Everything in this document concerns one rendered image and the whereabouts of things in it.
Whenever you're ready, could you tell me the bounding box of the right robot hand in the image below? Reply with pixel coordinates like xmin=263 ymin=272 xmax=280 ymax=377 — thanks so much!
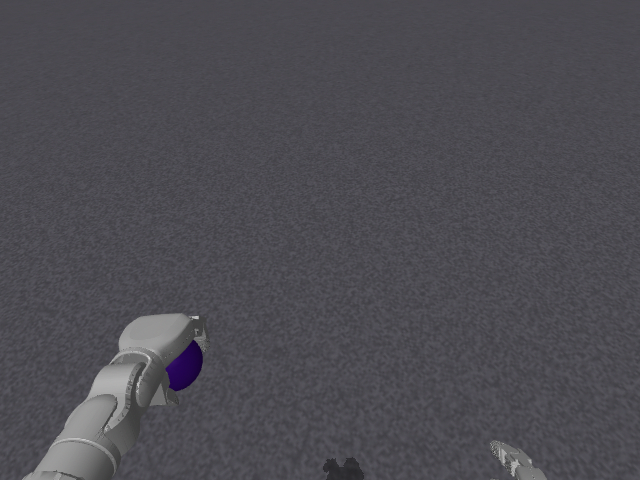
xmin=490 ymin=440 xmax=547 ymax=480

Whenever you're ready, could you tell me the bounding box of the left robot hand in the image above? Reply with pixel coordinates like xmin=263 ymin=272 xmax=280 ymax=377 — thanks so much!
xmin=118 ymin=313 xmax=210 ymax=406

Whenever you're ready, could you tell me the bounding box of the left robot arm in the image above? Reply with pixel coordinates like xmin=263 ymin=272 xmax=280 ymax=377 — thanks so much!
xmin=22 ymin=347 xmax=165 ymax=480

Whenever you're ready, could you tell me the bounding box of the ball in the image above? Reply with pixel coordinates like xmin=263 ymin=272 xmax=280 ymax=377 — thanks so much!
xmin=165 ymin=340 xmax=203 ymax=391

